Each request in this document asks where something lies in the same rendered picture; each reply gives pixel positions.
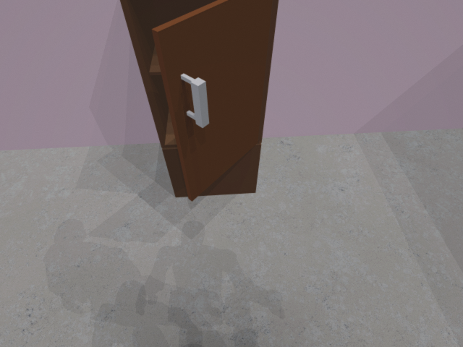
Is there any handle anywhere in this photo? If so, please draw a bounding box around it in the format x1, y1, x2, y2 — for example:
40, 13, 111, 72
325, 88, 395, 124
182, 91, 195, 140
181, 74, 209, 128

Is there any cupboard door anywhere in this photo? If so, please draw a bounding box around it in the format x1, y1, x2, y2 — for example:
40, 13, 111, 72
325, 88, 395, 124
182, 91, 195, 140
152, 0, 273, 201

